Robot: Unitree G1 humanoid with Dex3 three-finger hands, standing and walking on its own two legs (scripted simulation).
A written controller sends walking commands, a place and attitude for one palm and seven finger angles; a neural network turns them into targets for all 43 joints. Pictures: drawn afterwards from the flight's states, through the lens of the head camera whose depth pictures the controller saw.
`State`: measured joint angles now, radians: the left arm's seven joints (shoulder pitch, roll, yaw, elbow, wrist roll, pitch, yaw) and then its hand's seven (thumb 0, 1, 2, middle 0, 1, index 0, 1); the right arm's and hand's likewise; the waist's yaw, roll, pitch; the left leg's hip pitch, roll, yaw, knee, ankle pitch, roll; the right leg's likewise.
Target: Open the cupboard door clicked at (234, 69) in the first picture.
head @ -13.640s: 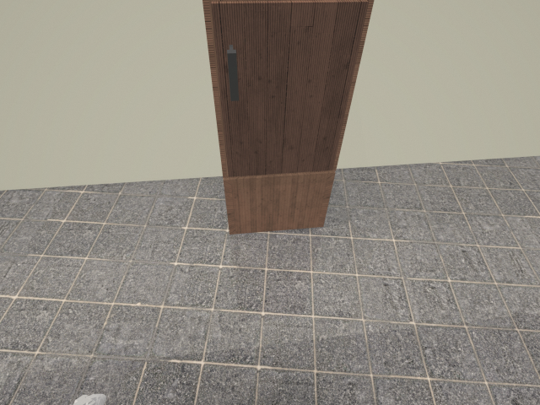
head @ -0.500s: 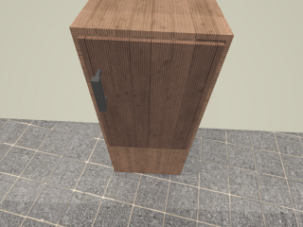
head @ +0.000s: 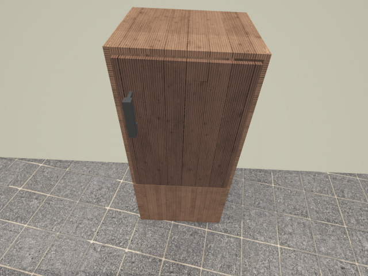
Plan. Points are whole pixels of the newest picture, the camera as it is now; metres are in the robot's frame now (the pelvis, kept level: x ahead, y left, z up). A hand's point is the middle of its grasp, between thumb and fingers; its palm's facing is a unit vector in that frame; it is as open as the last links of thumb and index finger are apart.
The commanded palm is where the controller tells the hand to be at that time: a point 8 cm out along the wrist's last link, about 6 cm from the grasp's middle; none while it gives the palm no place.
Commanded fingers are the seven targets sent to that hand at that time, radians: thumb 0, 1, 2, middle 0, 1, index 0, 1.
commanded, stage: raise the hand with hooked fingers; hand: left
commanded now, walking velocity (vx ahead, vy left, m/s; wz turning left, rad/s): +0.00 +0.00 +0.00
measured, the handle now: (131, 114) +0.56 +0.20 +0.04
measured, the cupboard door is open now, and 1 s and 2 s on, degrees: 0 0 0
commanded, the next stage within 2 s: none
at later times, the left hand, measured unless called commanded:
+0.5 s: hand (83, 267) +0.16 +0.23 -0.06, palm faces +0.04 -1.00 -0.01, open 8.5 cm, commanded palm +0.12 +0.29 -0.04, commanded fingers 0.00 0.41 0.69 -0.23 -0.62 -0.23 -0.62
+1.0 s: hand (67, 228) +0.22 +0.27 -0.01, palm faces +0.06 -1.00 -0.06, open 11.5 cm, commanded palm +0.18 +0.32 +0.01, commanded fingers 0.00 -0.17 0.44 -0.28 -0.99 -0.28 -0.99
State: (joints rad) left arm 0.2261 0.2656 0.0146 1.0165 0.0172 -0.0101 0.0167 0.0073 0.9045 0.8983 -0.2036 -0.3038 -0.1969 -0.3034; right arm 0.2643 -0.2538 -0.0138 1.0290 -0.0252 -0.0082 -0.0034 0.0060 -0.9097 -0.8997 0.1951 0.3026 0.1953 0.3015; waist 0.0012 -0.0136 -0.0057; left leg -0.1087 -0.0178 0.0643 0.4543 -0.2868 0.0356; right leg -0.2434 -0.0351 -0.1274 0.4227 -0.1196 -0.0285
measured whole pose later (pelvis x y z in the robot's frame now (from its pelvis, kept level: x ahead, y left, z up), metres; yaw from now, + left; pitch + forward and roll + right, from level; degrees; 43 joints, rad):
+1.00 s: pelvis +0.01 +0.01 -0.06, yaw +4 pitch +12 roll -3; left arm 0.34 0.34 0.35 0.05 -0.38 -0.33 -0.43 0.01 0.05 0.54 -0.26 -0.85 -0.26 -0.85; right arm 0.28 -0.25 0.03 0.54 0.03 -0.26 -0.04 0.02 -0.90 -0.90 0.20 0.30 0.20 0.30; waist 0.00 0.02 -0.10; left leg -0.70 -0.02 -0.01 1.05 -0.56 0.05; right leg -0.79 -0.01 -0.11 0.95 -0.37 -0.02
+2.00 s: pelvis +0.02 +0.01 -0.03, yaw +3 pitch +7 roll -1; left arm -0.06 0.43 0.43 0.39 -0.35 -0.19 -0.50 -0.01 -0.50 0.30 -0.30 -1.20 -0.30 -1.20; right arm 0.31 -0.28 0.05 0.55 0.04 -0.20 -0.08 0.01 -0.90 -0.90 0.20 0.30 0.20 0.30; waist 0.00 0.02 -0.07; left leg -0.45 -0.02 0.01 0.79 -0.46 0.04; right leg -0.56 0.00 -0.08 0.72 -0.28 -0.02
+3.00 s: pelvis +0.01 +0.00 -0.03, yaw +2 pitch +11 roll -1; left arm -0.47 0.49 0.41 0.81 -0.26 -0.26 -0.48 -0.01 -0.50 0.30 -0.30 -1.20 -0.30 -1.20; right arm 0.35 -0.29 0.05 0.59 0.05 -0.11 -0.08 0.01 -0.91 -0.90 0.20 0.30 0.20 0.30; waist -0.05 0.00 -0.06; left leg -0.55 -0.02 0.01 0.82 -0.45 0.04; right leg -0.66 0.00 -0.08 0.75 -0.27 -0.03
